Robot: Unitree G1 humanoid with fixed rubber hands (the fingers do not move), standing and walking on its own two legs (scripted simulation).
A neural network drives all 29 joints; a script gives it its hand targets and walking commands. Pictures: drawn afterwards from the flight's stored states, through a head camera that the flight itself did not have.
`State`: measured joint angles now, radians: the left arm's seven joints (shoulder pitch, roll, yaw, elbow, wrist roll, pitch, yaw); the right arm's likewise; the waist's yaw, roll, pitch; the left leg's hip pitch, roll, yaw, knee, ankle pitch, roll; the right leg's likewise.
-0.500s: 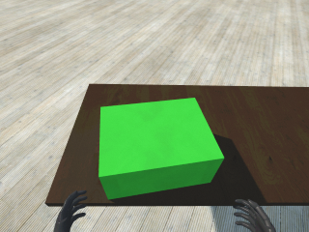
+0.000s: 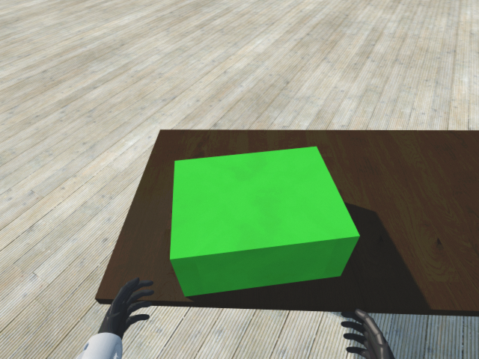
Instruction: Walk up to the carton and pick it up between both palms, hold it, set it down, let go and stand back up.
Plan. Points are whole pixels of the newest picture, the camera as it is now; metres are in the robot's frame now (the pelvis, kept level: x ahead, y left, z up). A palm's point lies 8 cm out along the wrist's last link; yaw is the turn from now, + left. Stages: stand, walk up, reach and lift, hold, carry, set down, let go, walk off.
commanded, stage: set down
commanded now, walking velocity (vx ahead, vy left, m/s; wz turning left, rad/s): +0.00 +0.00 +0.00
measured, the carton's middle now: (254, 216) +0.41 +0.01 -0.02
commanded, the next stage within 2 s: let go in 0.16 s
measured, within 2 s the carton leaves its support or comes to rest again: neither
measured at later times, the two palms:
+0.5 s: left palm (117, 327) +0.18 +0.22 -0.02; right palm out of the picture +0.16 -0.24 -0.09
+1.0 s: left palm (112, 335) +0.17 +0.23 -0.03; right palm out of the picture +0.08 -0.27 -0.11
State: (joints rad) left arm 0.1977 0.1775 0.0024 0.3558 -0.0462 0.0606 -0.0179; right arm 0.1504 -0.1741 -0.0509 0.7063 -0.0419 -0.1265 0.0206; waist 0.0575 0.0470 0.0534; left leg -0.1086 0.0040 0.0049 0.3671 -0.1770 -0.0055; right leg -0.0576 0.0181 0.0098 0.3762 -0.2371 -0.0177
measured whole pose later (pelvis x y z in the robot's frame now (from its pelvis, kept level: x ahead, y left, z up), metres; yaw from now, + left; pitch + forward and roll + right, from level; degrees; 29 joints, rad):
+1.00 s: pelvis -0.01 -0.01 -0.01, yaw +3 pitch -2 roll -1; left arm 0.23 0.27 0.00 0.38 0.00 -0.12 -0.02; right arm 0.32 -0.24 -0.05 0.76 -0.03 -0.04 0.03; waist 0.00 -0.02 0.00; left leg -0.25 0.03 -0.03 0.51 -0.22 -0.03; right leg -0.16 0.03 -0.05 0.48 -0.28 -0.04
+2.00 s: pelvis -0.02 +0.02 -0.01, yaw +3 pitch -2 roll -1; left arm 0.36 0.27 0.00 0.78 0.02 -0.01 0.00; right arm 0.30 -0.21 -0.02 0.74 -0.01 -0.01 0.01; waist 0.01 -0.04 0.07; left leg -0.29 -0.01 -0.02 0.55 -0.23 0.02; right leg -0.19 -0.01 -0.03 0.50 -0.27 0.02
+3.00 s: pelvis +0.00 +0.05 -0.01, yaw +0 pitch -2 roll +0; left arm 0.33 0.25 -0.02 0.91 0.01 0.00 0.03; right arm 0.32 -0.21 -0.01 0.83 0.00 -0.02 -0.02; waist 0.00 -0.04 0.04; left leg -0.21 -0.05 0.05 0.45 -0.22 0.07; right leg -0.14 -0.06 0.04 0.44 -0.27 0.07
